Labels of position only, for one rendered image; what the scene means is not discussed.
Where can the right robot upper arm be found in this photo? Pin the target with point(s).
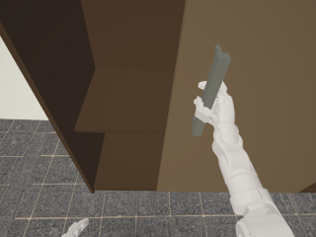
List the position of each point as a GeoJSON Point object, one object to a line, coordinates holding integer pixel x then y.
{"type": "Point", "coordinates": [267, 225]}

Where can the robot right forearm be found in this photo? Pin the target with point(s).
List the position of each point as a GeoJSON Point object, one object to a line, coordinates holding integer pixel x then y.
{"type": "Point", "coordinates": [247, 195]}

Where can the right robot hand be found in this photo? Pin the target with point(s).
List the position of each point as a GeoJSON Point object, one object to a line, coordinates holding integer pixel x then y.
{"type": "Point", "coordinates": [222, 110]}

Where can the left robot hand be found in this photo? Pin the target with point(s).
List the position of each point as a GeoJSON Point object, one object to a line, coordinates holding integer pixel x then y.
{"type": "Point", "coordinates": [76, 228]}

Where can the handle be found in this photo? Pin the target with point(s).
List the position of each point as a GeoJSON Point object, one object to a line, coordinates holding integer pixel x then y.
{"type": "Point", "coordinates": [215, 78]}

